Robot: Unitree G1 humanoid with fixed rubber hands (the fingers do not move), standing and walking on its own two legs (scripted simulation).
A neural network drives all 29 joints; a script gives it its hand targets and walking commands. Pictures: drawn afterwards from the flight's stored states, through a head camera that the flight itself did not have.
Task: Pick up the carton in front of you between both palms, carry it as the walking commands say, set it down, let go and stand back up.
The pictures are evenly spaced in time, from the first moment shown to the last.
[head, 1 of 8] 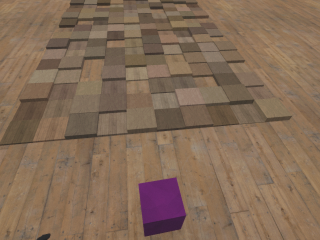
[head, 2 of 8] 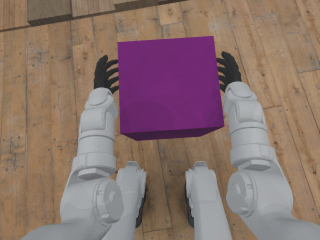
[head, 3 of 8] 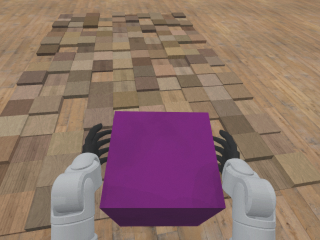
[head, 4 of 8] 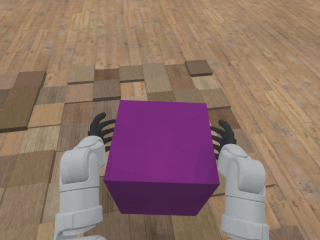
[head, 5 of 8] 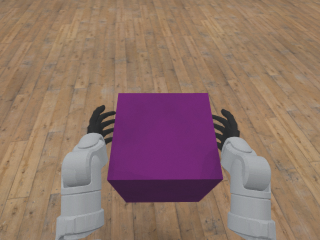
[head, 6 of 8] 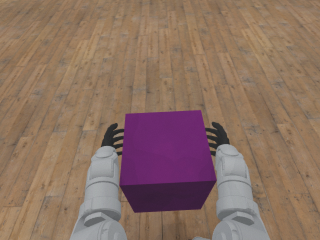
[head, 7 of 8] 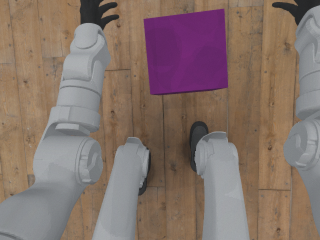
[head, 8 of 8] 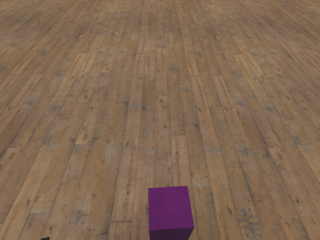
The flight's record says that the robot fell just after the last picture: no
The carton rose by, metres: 0.79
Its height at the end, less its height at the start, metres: +0.00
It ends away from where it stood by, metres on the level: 6.00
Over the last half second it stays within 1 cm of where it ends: yes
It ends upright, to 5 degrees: yes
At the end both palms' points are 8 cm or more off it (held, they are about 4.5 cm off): yes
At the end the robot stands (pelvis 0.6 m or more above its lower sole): yes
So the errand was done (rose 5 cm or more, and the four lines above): yes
